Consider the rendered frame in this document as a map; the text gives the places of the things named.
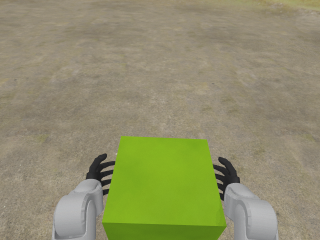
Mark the carton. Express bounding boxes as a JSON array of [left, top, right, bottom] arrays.
[[102, 136, 227, 240]]

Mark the right robot hand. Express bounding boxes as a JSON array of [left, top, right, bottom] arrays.
[[212, 157, 240, 201]]

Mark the robot right forearm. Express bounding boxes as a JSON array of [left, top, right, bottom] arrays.
[[224, 183, 279, 240]]

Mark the robot left forearm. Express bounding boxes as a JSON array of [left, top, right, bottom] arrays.
[[51, 179, 104, 240]]

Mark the left robot hand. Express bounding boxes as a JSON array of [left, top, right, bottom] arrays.
[[86, 153, 116, 196]]

